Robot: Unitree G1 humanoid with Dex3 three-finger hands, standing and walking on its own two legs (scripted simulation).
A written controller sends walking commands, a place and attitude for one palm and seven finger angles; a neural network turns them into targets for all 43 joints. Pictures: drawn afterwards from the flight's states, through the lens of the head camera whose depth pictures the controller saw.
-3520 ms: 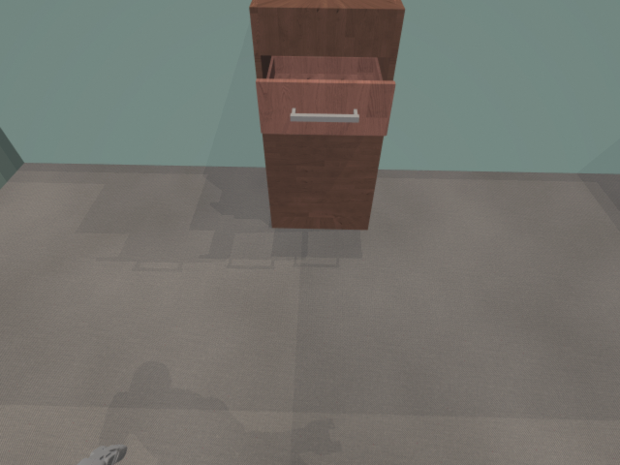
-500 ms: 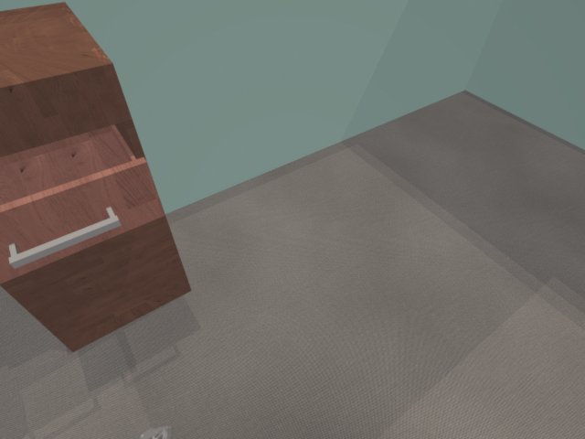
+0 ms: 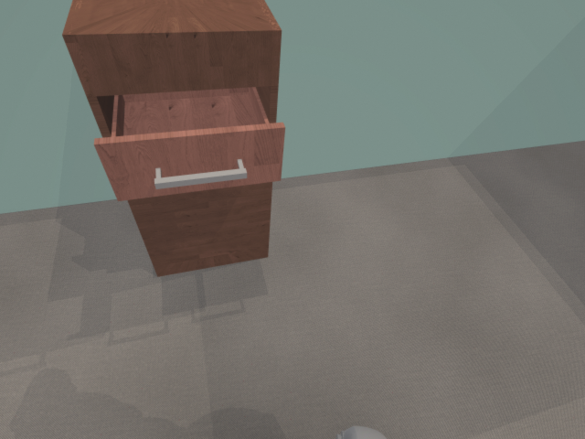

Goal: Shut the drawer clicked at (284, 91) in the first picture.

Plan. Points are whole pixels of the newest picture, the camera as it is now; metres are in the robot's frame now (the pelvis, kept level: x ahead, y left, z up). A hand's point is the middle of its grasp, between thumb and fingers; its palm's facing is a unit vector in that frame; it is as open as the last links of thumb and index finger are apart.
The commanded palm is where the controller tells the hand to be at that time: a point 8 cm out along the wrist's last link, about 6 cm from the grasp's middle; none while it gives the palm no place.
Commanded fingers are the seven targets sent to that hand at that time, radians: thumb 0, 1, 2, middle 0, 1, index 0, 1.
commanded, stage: turn to face it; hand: left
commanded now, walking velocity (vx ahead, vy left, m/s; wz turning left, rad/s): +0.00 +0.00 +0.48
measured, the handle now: (201, 173) +0.64 +0.24 -0.08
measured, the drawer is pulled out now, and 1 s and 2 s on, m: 0.17 0.17 0.17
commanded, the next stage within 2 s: take the last steps up to it in 0.44 s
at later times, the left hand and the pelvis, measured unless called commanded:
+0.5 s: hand out of the picture +0.00 +0.15 -0.14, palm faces +0.27 -0.92 -0.28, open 7.4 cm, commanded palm none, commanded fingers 0.00 0.90 0.90 -0.20 -0.30 -0.20 -0.30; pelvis -0.02 -0.05 +0.01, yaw +13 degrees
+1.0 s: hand out of the picture -0.13 +0.12 -0.17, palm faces +0.34 -0.93 -0.11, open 7.4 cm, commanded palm none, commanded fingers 0.00 0.90 0.90 -0.20 -0.30 -0.20 -0.30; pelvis +0.00 -0.01 +0.01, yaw +15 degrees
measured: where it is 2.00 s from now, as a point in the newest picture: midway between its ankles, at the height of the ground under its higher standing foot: (286, 431)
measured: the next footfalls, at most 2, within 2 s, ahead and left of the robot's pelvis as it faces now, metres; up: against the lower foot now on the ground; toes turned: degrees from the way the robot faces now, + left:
right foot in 0.42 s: +0.04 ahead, -0.14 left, +0.00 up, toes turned +10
left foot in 0.90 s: -0.04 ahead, +0.08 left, +0.00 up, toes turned +22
